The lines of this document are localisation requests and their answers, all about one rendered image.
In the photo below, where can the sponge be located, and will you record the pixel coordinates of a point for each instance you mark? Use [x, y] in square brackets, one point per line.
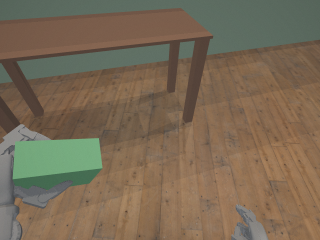
[46, 163]

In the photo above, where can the robot left forearm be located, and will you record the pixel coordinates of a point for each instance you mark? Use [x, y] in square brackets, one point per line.
[10, 228]

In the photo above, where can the table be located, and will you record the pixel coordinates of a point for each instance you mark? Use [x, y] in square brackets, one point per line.
[47, 37]

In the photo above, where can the left robot hand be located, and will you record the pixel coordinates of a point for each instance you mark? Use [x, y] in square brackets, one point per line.
[34, 196]

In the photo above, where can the right robot hand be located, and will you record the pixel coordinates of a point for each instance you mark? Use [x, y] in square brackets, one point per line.
[254, 229]

